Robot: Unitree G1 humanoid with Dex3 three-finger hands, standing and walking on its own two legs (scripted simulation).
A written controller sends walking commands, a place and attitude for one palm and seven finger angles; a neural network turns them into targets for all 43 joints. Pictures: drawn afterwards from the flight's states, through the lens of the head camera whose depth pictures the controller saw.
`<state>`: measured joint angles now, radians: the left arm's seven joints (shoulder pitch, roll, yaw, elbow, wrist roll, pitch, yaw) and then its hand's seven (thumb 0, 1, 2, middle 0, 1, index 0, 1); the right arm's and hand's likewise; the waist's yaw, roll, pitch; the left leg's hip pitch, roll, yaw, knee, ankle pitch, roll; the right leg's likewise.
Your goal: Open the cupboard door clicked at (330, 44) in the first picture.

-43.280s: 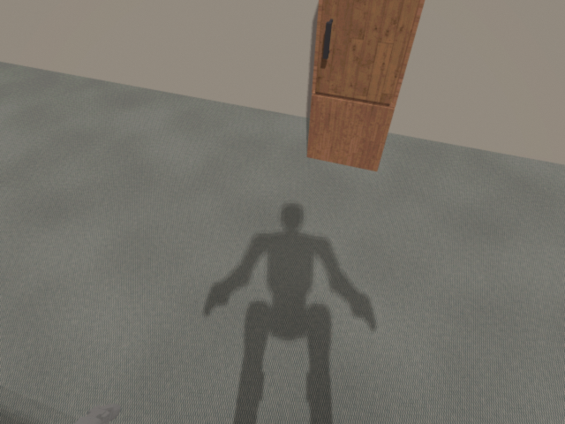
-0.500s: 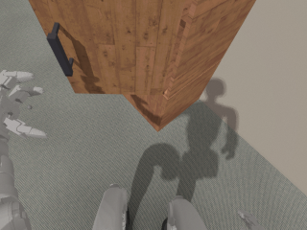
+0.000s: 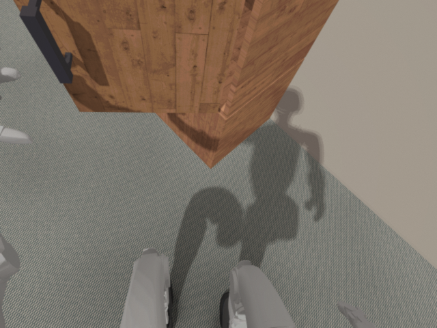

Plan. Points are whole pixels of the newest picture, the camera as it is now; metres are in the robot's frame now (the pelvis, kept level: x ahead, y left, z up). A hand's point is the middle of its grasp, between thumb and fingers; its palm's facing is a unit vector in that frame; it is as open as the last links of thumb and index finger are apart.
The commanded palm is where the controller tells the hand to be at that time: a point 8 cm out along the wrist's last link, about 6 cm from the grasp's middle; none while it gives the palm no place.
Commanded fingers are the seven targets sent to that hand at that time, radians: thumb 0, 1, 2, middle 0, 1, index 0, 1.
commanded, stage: move the hooked fingers beside the handle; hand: left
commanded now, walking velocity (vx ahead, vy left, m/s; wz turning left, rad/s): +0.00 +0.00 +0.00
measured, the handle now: (52, 40) +0.57 +0.30 +0.06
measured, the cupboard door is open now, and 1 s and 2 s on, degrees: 50 50 50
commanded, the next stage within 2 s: slide the fingers in behind the handle in 1.16 s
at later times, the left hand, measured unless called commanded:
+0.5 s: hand (6, 68) +0.51 +0.35 +0.06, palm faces +0.11 -0.99 -0.02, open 14.0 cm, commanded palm +0.51 +0.37 +0.06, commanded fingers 0.00 -0.50 0.30 -0.30 -1.20 -0.30 -1.20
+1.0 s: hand (8, 70) +0.51 +0.35 +0.06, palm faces +0.11 -0.99 -0.01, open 14.0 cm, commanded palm +0.51 +0.36 +0.06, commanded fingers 0.00 -0.50 0.30 -0.30 -1.20 -0.30 -1.20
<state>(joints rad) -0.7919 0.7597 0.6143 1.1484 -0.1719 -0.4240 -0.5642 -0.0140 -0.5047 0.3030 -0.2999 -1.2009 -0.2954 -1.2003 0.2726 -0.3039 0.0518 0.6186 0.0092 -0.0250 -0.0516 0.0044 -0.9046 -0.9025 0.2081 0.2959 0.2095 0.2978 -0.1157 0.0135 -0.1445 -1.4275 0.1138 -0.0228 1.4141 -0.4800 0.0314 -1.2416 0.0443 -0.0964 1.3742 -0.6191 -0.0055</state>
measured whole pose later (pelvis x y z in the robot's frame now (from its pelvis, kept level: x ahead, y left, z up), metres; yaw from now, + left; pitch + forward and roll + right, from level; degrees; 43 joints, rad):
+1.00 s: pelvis +0.01 +0.00 +0.00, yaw -1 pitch +31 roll -8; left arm -0.95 0.88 0.62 1.21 -0.10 -0.34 -0.54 -0.01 -0.50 0.30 -0.30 -1.20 -0.30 -1.20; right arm 0.29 -0.30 0.08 0.58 0.00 0.04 -0.04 0.00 -0.90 -0.90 0.21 0.30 0.21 0.30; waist -0.17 0.02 -0.13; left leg -1.49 0.12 -0.04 1.43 -0.49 0.03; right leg -1.29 0.06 -0.11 1.36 -0.62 0.00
